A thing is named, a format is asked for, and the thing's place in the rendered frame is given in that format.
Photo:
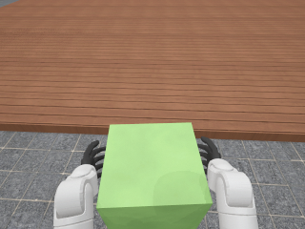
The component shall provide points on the robot left hand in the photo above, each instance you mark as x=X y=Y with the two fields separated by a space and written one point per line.
x=90 y=158

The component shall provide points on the carton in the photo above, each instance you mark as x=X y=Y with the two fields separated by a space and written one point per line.
x=153 y=178

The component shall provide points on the robot right hand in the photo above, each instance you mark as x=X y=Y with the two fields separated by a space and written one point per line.
x=212 y=152

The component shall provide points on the robot right forearm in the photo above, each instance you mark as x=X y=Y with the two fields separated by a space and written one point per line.
x=234 y=196

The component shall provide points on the robot left forearm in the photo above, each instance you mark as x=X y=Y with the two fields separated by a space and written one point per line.
x=73 y=200

